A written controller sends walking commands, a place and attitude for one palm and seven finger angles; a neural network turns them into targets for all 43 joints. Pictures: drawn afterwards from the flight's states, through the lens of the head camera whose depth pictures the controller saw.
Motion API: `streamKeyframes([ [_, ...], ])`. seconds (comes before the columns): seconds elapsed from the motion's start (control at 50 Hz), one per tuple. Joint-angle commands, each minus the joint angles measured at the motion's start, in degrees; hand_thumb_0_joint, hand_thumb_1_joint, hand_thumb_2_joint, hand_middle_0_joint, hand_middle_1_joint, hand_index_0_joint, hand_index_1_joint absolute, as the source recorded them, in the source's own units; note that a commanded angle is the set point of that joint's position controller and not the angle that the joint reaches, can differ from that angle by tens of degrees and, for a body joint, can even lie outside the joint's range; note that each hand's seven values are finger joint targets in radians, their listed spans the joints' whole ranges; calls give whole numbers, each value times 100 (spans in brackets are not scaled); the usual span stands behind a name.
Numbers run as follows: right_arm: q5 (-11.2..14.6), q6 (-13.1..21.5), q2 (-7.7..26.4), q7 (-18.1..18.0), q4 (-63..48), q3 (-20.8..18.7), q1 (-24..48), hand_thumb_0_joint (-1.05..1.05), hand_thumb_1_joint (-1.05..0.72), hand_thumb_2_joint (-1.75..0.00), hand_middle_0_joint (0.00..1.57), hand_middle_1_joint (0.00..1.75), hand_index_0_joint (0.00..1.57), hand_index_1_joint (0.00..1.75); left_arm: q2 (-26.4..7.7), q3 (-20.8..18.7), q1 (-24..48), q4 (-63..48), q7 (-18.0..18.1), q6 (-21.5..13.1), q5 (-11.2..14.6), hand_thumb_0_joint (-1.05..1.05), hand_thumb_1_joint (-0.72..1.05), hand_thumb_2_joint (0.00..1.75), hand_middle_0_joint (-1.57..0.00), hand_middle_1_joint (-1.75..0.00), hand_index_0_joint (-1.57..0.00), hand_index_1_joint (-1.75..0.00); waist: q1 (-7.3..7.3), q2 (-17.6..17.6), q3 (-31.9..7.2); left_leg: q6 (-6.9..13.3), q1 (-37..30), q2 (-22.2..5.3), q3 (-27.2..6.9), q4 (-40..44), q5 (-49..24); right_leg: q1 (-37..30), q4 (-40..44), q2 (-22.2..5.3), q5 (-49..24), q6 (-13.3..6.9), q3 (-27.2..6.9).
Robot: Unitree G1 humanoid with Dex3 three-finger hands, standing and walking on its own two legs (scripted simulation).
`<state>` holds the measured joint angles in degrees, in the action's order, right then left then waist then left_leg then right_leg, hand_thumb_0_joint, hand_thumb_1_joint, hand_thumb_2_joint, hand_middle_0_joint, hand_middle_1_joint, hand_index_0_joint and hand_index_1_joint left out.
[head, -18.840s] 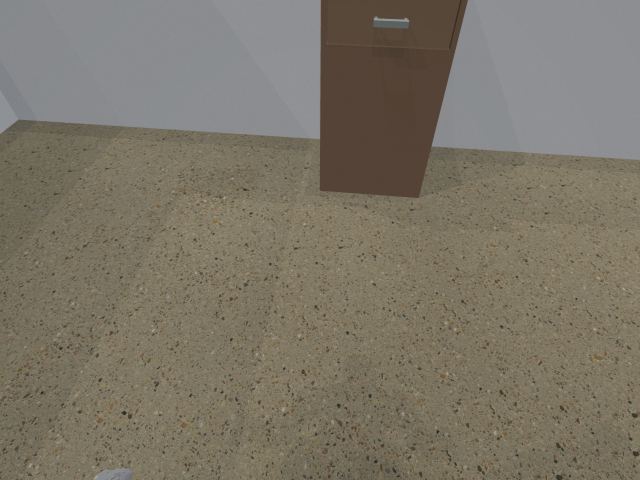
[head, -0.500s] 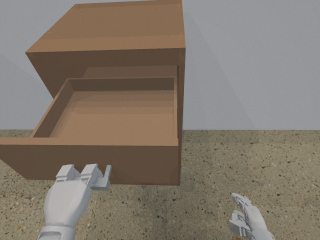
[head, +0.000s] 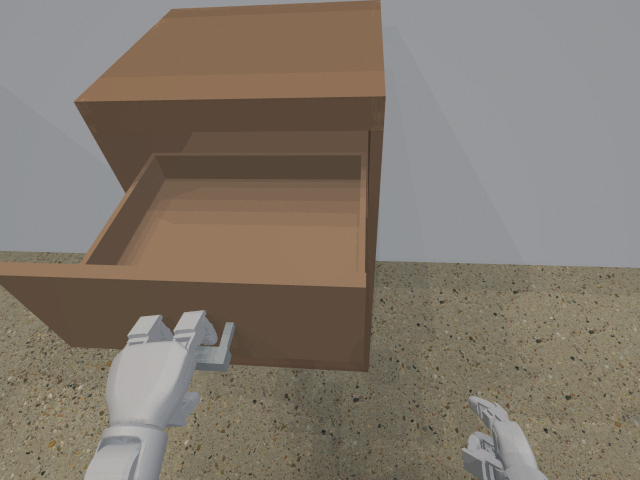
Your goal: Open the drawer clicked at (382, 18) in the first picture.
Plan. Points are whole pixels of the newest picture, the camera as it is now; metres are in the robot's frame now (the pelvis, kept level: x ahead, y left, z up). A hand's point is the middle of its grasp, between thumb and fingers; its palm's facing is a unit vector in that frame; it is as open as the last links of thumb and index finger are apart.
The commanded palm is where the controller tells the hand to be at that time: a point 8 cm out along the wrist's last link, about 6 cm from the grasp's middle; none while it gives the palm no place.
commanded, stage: open the thumb to release the handle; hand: left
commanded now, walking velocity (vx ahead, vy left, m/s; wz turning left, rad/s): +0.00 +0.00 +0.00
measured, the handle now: (185, 342) +0.26 +0.21 +0.05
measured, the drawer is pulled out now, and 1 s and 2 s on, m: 0.30 0.29 0.29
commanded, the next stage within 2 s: lift the hand off the handle in 0.14 s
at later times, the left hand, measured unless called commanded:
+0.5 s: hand (178, 386) +0.21 +0.21 +0.03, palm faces +0.06 -0.12 -0.99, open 13.7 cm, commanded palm +0.20 +0.21 +0.08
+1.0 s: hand (163, 361) +0.22 +0.21 +0.08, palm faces +0.07 -0.14 -0.99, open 13.4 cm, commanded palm +0.20 +0.21 +0.15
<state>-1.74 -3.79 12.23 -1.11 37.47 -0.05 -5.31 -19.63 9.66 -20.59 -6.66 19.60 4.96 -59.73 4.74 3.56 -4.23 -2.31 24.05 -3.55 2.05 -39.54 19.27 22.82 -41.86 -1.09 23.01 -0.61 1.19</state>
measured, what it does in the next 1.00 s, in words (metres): stands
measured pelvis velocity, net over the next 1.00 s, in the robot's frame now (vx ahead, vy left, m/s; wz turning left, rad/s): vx -0.01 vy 0.01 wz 0.01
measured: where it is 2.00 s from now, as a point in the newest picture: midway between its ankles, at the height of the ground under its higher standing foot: outside the picture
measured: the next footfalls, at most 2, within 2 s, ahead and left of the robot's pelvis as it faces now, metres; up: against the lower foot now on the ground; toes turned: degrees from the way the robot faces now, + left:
none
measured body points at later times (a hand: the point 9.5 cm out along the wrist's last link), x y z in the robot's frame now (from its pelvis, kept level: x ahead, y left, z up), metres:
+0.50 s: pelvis -0.02 +0.00 +0.00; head -0.01 -0.02 +0.45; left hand +0.20 +0.21 +0.08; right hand +0.19 -0.21 -0.10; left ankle +0.01 +0.15 -0.72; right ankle -0.02 -0.11 -0.72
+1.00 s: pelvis -0.01 +0.01 +0.02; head -0.02 -0.03 +0.46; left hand +0.21 +0.22 +0.13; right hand +0.21 -0.19 -0.08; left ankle +0.01 +0.15 -0.72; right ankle -0.02 -0.11 -0.72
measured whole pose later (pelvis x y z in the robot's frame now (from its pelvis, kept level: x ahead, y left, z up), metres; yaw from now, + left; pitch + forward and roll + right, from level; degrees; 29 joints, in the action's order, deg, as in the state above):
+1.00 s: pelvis -0.01 +0.01 +0.02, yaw +0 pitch -1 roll +1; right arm -0.6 -3.1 12.9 -1.8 38.1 0.4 -4.7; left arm -21.5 11.4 -11.9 -8.1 11.3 7.4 -56.4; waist 5.7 4.8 -1.2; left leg -1.4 16.1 -2.4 2.1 -31.1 14.2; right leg 14.6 -33.1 -1.8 17.9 0.3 1.3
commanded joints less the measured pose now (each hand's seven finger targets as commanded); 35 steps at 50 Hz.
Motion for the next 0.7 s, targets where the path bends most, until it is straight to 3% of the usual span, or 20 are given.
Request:
streamKeyframes([
  [0.0, 22, 365, 490, -132, -942, -150, 937, 0, -90, -90, 20, 30, 20, 30, -854, -845, 723, -686, 24, 43, 33, 0, -43, 33, -30, -121, -30, -121, 21, -597, -574, 340, -619, 541, 101, 463, -937, -160, 1030, 220, -1486, -11, -121],
  [0.04, 31, 371, 505, -133, -928, -163, 948, 0, -90, -90, 20, 30, 20, 30, -952, -979, 633, -665, 5, -13, 48, 0, -50, 30, -30, -120, -30, -120, 81, -380, -606, 304, -682, 537, 103, 531, -978, -239, 1075, 242, -1446, -45, -144],
  [0.08, 32, 390, 476, -110, -923, -165, 926, 0, -90, -90, 20, 30, 20, 30, -789, -823, 750, -706, -25, -84, 63, 0, -50, 30, -30, -120, -30, -120, 33, -426, -542, 311, -677, 534, 102, 551, -972, -215, 1092, 221, -1420, -34, -101],
  [0.14, 6, 400, 503, -118, -924, -182, 925, 0, -90, -90, 20, 30, 20, 30, -953, -1001, 805, -671, 4, -163, 31, 0, -50, 30, -30, -120, -30, -120, 66, -459, -558, 295, -670, 543, 105, 567, -936, -230, 1143, 227, -1325, -42, -142],
  [0.2, -1, 411, 491, -103, -908, -193, 915, 0, -90, -90, 20, 30, 20, 30, -815, -867, 986, -658, 36, -209, -13, 0, -50, 30, -30, -120, -30, -120, 28, -412, -573, 301, -687, 543, 108, 570, -928, -156, 1129, 230, -1291, -43, -120],
  [0.22, -12, 427, 467, -72, -931, -197, 880, 0, -90, -90, 20, 30, 20, 30, -523, -581, 872, -563, 47, -198, -22, 0, -50, 30, -30, -120, -30, -120, 17, -413, -568, 307, -687, 542, 108, 555, -937, -109, 1096, 225, -1289, -44, -74],
  [0.24, 12, 433, 501, -72, -908, -222, 860, 0, -90, -90, 20, 30, 20, 30, -714, -777, 942, -546, 67, -201, -7, 0, -50, 30, -30, -120, -30, -120, -8, -440, -619, 294, -709, 514, 99, 549, -954, -123, 1103, 241, -1300, -58, -86],
  [0.26, 4, 429, 485, -76, -924, -211, 867, 0, -90, -90, 20, 30, 20, 30, -704, -777, 841, -492, 80, -184, -23, 0, -50, 30, -30, -120, -30, -120, 52, -530, -619, 304, -643, 533, 114, 560, -883, -152, 1113, 225, -1224, -42, -101],
  [0.34, 13, 400, 523, -95, -866, -235, 872, 0, -90, -90, 20, 30, 20, 30, -814, -793, 1359, -455, 160, -126, -100, 0, -50, 30, -30, -120, -30, -120, -27, -412, -669, 289, -665, 525, 87, 569, -811, -76, 1105, 242, -1081, -67, -98],
  [0.36, 19, 395, 493, -98, -878, -216, 894, 0, -90, -90, 20, 30, 20, 30, -732, -706, 1330, -414, 163, -98, -124, 0, -50, 30, -30, -120, -30, -120, 3, -381, -639, 295, -650, 530, 93, 576, -767, -36, 1093, 243, -981, -66, -66],
  [0.38, 36, 390, 495, -104, -858, -222, 897, 0, -90, -90, 20, 30, 20, 30, -598, -532, 1523, -396, 155, -74, -96, 0, -50, 30, -30, -120, -30, -120, -61, -391, -621, 306, -664, 530, 82, 592, -725, -4, 1111, 235, -942, -60, -57],
  [0.44, 58, 376, 532, -158, -800, -221, 896, 0, -90, -90, 20, 30, 20, 30, -793, -650, 1873, -204, 157, 3, -89, 0, -50, 30, -30, -120, -30, -120, -84, -509, -621, 309, -667, 524, 76, 617, -653, 0, 1150, 245, -843, -52, -52],
  [0.48, 70, 387, 508, -177, -768, -213, 854, 0, -90, -90, 20, 30, 20, 30, -660, -486, 2117, -153, 136, 15, -70, 0, -50, 30, -30, -120, -30, -120, -99, -433, -699, 326, -708, 527, 70, 650, -631, -11, 1152, 232, -798, -52, -36],
  [0.52, 80, 374, 519, -197, -743, -215, 862, 0, -90, -90, 20, 30, 20, 30, -713, -559, 1979, 65, 115, 62, -79, 0, -50, 30, -30, -120, -30, -120, -42, -506, -688, 321, -675, 532, 85, 665, -704, -61, 1146, 246, -906, -49, -25],
  [0.54, 103, 366, 557, -204, -766, -209, 878, 0, -90, -90, 20, 30, 20, 30, -908, -690, 2100, -104, 94, 78, -21, 0, -50, 30, -30, -120, -30, -120, -17, -412, -755, 309, -718, 523, 73, 704, -727, -171, 1168, 236, -929, -63, -57],
  [0.58, 107, 361, 486, -201, -814, -191, 956, 0, -90, -90, 20, 30, 20, 30, -704, -445, 2301, -396, 53, 97, 0, 0, -50, 30, -30, -120, -30, -120, -42, -298, -837, 326, -873, 532, 82, 753, -742, -206, 1209, 225, -831, -55, -26],
  [0.64, 104, 387, 522, -234, -842, -185, 983, 0, -90, -90, 20, 30, 20, 30, -1054, -732, 2466, -693, -6, 61, 58, 0, -50, 30, -30, -120, -30, -120, 26, -196, -899, 320, -1011, 513, 59, 858, -846, -368, 1276, 243, -859, -75, -42],
  [0.68, 115, 412, 453, -204, -885, -165, 1007, 0, -90, -90, 20, 30, 20, 30, -750, -495, 2312, -881, -72, 25, 139, 0, -50, 30, -30, -120, -30, -120, 0, -242, -812, 332, -1087, 509, 54, 919, -880, -373, 1313, 236, -843, -62, 19],
])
